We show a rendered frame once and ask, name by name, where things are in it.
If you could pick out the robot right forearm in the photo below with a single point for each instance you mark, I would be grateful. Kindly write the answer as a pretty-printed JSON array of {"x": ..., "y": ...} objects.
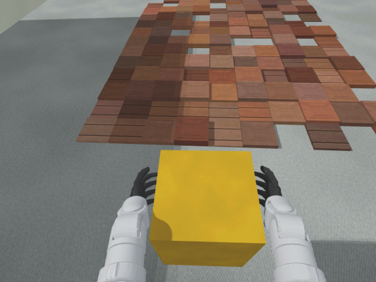
[{"x": 290, "y": 243}]

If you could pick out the robot left hand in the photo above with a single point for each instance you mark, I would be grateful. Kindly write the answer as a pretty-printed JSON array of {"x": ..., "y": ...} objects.
[{"x": 140, "y": 186}]

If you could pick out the carton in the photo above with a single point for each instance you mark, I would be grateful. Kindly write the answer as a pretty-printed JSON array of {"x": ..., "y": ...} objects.
[{"x": 206, "y": 210}]

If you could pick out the robot right hand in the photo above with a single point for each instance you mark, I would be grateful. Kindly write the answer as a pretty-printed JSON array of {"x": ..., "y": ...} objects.
[{"x": 270, "y": 185}]

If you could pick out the robot left forearm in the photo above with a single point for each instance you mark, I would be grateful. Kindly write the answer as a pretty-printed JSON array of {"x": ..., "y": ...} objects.
[{"x": 127, "y": 243}]

